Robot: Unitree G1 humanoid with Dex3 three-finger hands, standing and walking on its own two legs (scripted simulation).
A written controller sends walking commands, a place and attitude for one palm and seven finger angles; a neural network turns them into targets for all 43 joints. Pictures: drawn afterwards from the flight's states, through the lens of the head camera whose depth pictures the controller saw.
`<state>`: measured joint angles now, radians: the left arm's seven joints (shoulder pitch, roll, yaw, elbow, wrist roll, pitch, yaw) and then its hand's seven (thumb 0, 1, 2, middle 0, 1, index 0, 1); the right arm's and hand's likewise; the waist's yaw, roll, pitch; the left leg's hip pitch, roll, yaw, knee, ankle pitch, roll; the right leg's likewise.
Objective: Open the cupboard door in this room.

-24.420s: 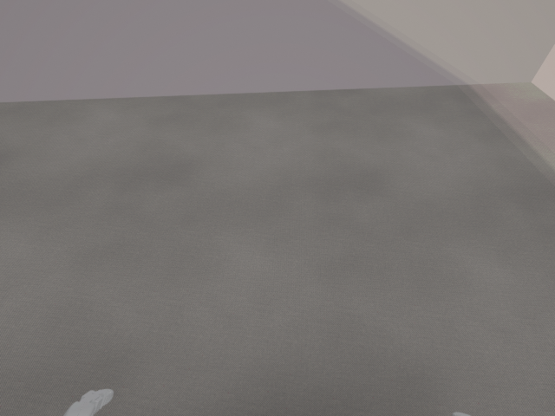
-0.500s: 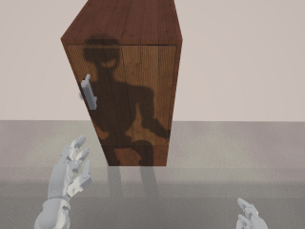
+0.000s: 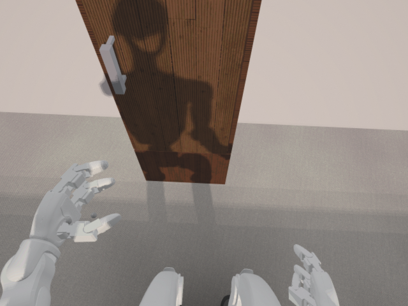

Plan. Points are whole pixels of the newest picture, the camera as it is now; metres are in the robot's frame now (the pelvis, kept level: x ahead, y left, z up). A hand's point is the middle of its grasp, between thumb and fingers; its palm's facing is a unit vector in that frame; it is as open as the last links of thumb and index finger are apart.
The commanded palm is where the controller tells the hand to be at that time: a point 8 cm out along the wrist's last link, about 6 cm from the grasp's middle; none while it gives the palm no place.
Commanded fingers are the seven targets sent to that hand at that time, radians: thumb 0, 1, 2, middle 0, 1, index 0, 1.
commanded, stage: raise the hand with hooked fingers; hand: left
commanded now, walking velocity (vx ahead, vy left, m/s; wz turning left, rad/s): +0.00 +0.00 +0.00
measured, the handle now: (116, 65) +0.64 +0.26 +0.06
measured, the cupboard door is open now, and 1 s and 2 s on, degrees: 0 0 0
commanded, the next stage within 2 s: move the hooked fingers beside the handle in 1.32 s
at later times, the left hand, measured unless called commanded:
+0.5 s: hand (46, 192) +0.29 +0.29 +0.07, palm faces +0.03 -1.00 -0.06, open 13.5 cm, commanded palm +0.27 +0.34 +0.07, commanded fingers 0.00 -0.50 0.30 -0.30 -1.20 -0.30 -1.20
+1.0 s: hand (40, 175) +0.32 +0.31 +0.08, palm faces -0.02 -1.00 -0.05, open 14.0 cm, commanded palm +0.29 +0.35 +0.08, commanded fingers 0.00 -0.50 0.30 -0.30 -1.20 -0.30 -1.20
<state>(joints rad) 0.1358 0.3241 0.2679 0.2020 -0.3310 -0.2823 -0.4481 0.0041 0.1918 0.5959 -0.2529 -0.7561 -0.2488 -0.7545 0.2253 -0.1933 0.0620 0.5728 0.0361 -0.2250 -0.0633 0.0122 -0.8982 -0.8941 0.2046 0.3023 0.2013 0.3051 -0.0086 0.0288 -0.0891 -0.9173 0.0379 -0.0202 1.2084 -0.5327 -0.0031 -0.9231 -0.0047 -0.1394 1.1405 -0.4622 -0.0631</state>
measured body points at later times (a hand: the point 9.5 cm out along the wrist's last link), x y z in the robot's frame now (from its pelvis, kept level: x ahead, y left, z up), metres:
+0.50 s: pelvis +0.02 +0.04 +0.02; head +0.09 +0.07 +0.46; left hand +0.28 +0.34 +0.08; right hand +0.21 -0.20 -0.04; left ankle +0.03 +0.12 -0.64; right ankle +0.06 -0.09 -0.64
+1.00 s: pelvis +0.03 +0.04 +0.03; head +0.10 +0.06 +0.47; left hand +0.31 +0.36 +0.09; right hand +0.17 -0.22 -0.05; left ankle +0.03 +0.12 -0.64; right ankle +0.06 -0.09 -0.64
